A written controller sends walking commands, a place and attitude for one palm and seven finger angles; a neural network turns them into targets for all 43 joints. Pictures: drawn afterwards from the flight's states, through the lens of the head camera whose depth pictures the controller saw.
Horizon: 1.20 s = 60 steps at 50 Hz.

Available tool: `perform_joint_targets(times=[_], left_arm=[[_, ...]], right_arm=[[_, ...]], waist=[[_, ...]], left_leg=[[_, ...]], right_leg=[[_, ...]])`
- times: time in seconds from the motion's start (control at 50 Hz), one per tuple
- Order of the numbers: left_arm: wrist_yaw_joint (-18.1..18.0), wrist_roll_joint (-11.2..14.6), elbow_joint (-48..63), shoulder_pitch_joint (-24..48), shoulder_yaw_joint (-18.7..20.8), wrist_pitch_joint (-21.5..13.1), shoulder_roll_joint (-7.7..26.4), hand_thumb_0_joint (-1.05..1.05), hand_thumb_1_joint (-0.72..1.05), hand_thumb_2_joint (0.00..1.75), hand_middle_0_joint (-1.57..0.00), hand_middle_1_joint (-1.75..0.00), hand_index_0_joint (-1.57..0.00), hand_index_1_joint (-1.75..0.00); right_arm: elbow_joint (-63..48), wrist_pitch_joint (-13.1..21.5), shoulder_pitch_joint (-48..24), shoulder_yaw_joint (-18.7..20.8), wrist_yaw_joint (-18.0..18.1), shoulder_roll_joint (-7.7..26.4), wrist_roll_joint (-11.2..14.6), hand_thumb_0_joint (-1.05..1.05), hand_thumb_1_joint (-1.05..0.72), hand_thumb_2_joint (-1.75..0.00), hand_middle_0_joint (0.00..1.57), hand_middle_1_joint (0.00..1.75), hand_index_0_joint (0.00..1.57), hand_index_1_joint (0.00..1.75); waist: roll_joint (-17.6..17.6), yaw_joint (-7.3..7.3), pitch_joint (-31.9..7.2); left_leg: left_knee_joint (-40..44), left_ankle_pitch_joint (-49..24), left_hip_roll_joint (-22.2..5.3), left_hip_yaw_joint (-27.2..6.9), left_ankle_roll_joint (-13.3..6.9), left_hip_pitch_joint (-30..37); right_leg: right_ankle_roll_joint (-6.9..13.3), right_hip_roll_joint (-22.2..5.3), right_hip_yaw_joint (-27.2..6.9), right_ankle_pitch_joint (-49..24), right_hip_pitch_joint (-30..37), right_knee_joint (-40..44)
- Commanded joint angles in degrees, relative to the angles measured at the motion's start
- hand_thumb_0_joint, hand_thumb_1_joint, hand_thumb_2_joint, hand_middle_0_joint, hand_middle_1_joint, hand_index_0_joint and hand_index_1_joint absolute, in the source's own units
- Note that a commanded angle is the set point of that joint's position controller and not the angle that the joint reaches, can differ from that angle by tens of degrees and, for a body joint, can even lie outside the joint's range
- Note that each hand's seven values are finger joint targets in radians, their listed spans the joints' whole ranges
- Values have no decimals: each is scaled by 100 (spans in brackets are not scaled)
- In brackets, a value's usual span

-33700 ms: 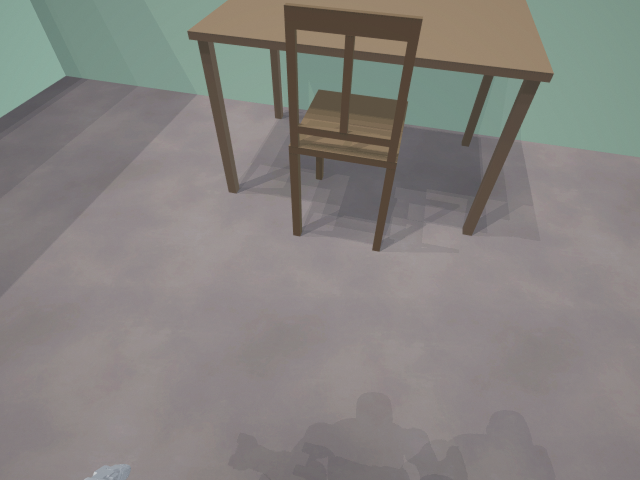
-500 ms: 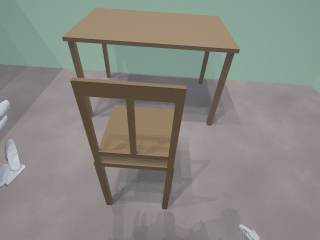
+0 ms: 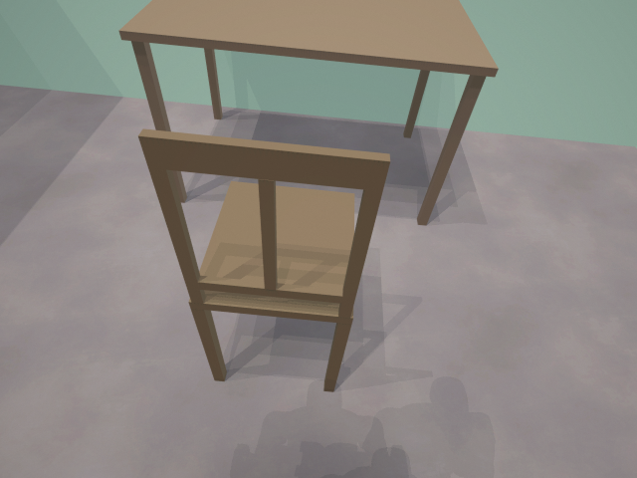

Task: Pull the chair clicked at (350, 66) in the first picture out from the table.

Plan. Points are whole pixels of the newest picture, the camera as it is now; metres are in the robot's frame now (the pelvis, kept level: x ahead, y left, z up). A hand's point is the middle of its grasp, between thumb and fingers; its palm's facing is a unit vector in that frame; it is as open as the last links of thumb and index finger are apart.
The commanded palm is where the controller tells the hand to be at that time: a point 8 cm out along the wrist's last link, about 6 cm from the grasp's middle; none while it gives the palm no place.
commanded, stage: let the arm hang, fingers relaxed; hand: left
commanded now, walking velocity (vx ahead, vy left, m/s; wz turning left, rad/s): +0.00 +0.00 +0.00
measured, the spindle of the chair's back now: (269, 239) +0.53 +0.11 -0.07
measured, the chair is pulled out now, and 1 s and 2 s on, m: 0.60 0.60 0.60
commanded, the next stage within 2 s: look to check the result in 0.82 s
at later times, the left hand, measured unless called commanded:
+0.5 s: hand out of the picture -0.01 +0.16 -0.16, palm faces -0.01 -0.98 -0.20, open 7.3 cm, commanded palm none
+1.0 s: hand out of the picture +0.01 +0.13 -0.16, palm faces +0.00 -0.98 -0.18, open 7.3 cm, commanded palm none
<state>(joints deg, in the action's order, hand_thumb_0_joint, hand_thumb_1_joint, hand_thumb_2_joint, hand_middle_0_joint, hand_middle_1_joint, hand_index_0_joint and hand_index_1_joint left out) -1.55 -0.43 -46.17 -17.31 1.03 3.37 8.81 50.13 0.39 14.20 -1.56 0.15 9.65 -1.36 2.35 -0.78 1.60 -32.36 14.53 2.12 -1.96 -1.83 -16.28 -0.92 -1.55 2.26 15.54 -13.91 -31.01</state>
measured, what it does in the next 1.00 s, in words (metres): stands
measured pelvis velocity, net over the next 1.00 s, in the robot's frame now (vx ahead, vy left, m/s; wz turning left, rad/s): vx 0.01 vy -0.03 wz -0.01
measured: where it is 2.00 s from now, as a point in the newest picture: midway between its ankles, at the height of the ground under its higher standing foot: outside the picture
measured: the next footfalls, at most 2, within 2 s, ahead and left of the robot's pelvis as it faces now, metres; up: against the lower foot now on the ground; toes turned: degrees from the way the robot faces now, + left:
none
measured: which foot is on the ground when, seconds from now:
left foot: down 0.00-1.00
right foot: down 0.00-1.00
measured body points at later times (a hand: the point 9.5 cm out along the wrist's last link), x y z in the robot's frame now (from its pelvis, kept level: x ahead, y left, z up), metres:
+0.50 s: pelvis +0.01 -0.02 +0.01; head +0.02 -0.03 +0.46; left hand -0.01 +0.21 -0.15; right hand -0.01 -0.22 -0.16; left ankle +0.03 +0.10 -0.73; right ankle +0.01 -0.13 -0.73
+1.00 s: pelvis +0.01 -0.03 +0.01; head +0.03 -0.04 +0.46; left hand +0.01 +0.18 -0.15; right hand -0.01 -0.25 -0.15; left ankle +0.03 +0.10 -0.73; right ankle +0.01 -0.13 -0.73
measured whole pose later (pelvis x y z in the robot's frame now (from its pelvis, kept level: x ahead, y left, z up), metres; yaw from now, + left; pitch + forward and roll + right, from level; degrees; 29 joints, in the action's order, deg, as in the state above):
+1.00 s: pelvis +0.01 -0.03 +0.01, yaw -1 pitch -2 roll +0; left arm -1.6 -0.1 -60.7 -16.8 -1.4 0.2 8.1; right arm 61.1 0.0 18.9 -0.6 2.0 7.7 -0.7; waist -0.8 -0.3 4.3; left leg -26.0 12.1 -0.4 -2.5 1.0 -12.4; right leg 2.0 1.0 2.7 13.6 -10.9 -25.9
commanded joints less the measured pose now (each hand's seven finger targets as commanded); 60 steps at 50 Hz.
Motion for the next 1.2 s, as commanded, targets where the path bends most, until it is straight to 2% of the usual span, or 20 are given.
perform_joint_targets(times=[0.0, 0.02, 0.06, 0.08, 0.1, 0.26, 0.28, 0.32, 0.46, 0.48, 0.6, 0.64, 0.78, 0.8, 0.86, 0.96, 1.0, 1.06, 1.14, 1.18], left_arm=[[15, -57, -153, -395, 99, -312, 848, 0, 90, 90, -20, -30, -20, -30], [19, -37, -310, -404, 48, -311, 899, 0, 90, 90, -20, -30, -20, -30], [31, -24, -566, -424, -9, -323, 880, 0, 90, 90, -20, -30, -20, -30], [35, -23, -652, -404, -35, -321, 856, 0, 90, 90, -20, -30, -20, -30], [35, -19, -764, -416, -68, -325, 833, 0, 90, 90, -20, -30, -20, -30], [-8, 22, -1270, -604, -177, -329, 746, 0, 90, 90, -20, -30, -20, -30], [-14, 21, -1316, -622, -192, -326, 749, 0, 90, 90, -20, -30, -20, -30], [-29, 25, -1352, -628, -199, -331, 722, 0, 90, 90, -20, -30, -20, -30], [-61, 24, -1366, -551, -168, -346, 607, 0, 90, 90, -20, -30, -20, -30], [-65, 19, -1357, -545, -162, -342, 609, 0, 90, 90, -20, -30, -20, -30], [-73, 15, -1335, -437, -131, -344, 544, 0, 90, 90, -20, -30, -20, -30], [-66, 24, -1301, -415, -112, -360, 569, 0, 90, 90, -20, -30, -20, -30], [-66, 24, -1229, -343, -112, -371, 582, 0, 90, 90, -20, -30, -20, -30], [-63, 29, -1222, -330, -110, -364, 592, 0, 90, 90, -20, -30, -20, -30], [-63, 37, -1222, -317, -108, -380, 589, 0, 90, 90, -20, -30, -20, -30], [-62, 41, -1262, -354, -116, -374, 551, 0, 90, 90, -20, -30, -20, -30], [-61, 34, -1289, -350, -122, -363, 551, 0, 90, 90, -20, -30, -20, -30], [-57, 38, -1304, -376, -118, -373, 539, 0, 90, 90, -20, -30, -20, -30], [-58, 39, -1306, -354, -113, -369, 531, 0, 90, 90, -20, -30, -20, -30], [-58, 32, -1320, -373, -123, -363, 522, 0, 90, 90, -20, -30, -20, -30]], right_arm=[[-21, 81, 211, 257, 126, 668, -1, 0, -90, -90, 20, 30, 20, 30], [48, 64, 290, 245, 128, 646, 16, 0, -90, -90, 20, 30, 20, 30], [174, 50, 429, 261, 131, 621, 37, 0, -90, -90, 20, 30, 20, 30], [223, 24, 492, 279, 141, 600, 52, 0, -90, -90, 20, 30, 20, 30], [296, 26, 589, 277, 141, 635, 52, 0, -90, -90, 20, 30, 20, 30], [728, 50, 932, 217, 176, 553, 82, 0, -90, -90, 20, 30, 20, 30], [763, 35, 905, 214, 175, 542, 88, 0, -90, -90, 20, 30, 20, 30], [824, 30, 938, 198, 173, 493, 79, 0, -90, -90, 20, 30, 20, 30], [944, 50, 989, 179, 186, 328, 70, 0, -90, -90, 20, 30, 20, 30], [953, 35, 961, 181, 188, 318, 73, 0, -90, -90, 20, 30, 20, 30], [979, 8, 952, 187, 190, 206, 50, 0, -90, -90, 20, 30, 20, 30], [976, 22, 1006, 183, 190, 208, 49, 0, -90, -90, 20, 30, 20, 30], [964, -13, 1005, 202, 188, 200, 52, 0, -90, -90, 20, 30, 20, 30], [965, -10, 993, 197, 186, 215, 50, 0, -90, -90, 20, 30, 20, 30], [980, 13, 1019, 184, 194, 215, 57, 0, -90, -90, 20, 30, 20, 30], [998, 27, 986, 175, 214, 232, 63, 0, -90, -90, 20, 30, 20, 30], [1000, 12, 959, 175, 216, 211, 65, 0, -90, -90, 20, 30, 20, 30], [1001, 16, 983, 177, 215, 224, 63, 0, -90, -90, 20, 30, 20, 30], [1001, 28, 970, 173, 223, 227, 68, 0, -90, -90, 20, 30, 20, 30], [978, 11, 930, 179, 226, 223, 70, 0, -90, -90, 20, 30, 20, 30]], waist=[[-1405, 120, -162], [-1402, 107, -152], [-1064, 94, -91], [-696, 78, 132], [-506, 65, 116], [-188, 61, 126], [-173, 80, 287], [-112, 69, 322], [-207, 76, 318], [-214, 91, 458], [-274, 85, 637], [-241, 72, 366], [-80, 46, 435], [-221, 35, 441], [-182, 30, 263], [-276, 49, 248], [-350, 54, 482], [-259, 44, 307], [-379, 45, 305], [-286, 57, 469]], left_leg=[[1083, -528, -579, -722, -156, 149], [1150, -341, -576, -750, -153, 140], [1188, -140, -593, -744, -150, 139], [1215, -22, -619, -743, -165, 72], [1200, -80, -629, -739, -169, 104], [1213, -381, -650, -665, -179, 303], [1226, -311, -633, -643, -186, 233], [1193, -309, -606, -615, -168, 225], [1201, -492, -601, -551, -147, 228], [1208, -428, -596, -528, -146, 153], [1177, -332, -555, -489, -114, 62], [1122, -422, -551, -473, -95, 168], [985, -470, -526, -367, -54, 269], [993, -507, -536, -370, -51, 295], [980, -703, -567, -372, -45, 350], [1016, -765, -605, -402, -49, 376], [1059, -666, -615, -417, -59, 287], [1036, -618, -605, -397, -51, 379], [1103, -653, -645, -434, -65, 367], [1116, -528, -638, -432, -71, 294]], right_leg=[[392, -281, -527, -437, 368, 808], [394, -277, -484, -361, 395, 829], [406, -305, -485, -291, 362, 915], [420, -294, -460, -228, 264, 1012], [421, -329, -476, -253, 257, 1010], [430, -384, -494, -268, 199, 1025], [443, -376, -491, -193, 131, 1077], [455, -396, -536, -153, 96, 1076], [451, -387, -554, -258, 131, 1029], [453, -370, -532, -187, 85, 1076], [487, -385, -588, -59, -1, 1149], [496, -387, -614, -149, 132, 1123], [529, -419, -659, -76, 14, 1272], [528, -432, -652, -93, -15, 1241], [531, -422, -659, -359, 152, 1185], [516, -404, -630, -466, 196, 1165], [512, -386, -617, -351, 81, 1207], [514, -397, -639, -312, 138, 1222], [502, -377, -606, -371, 162, 1170], [503, -361, -593, -279, 84, 1224]])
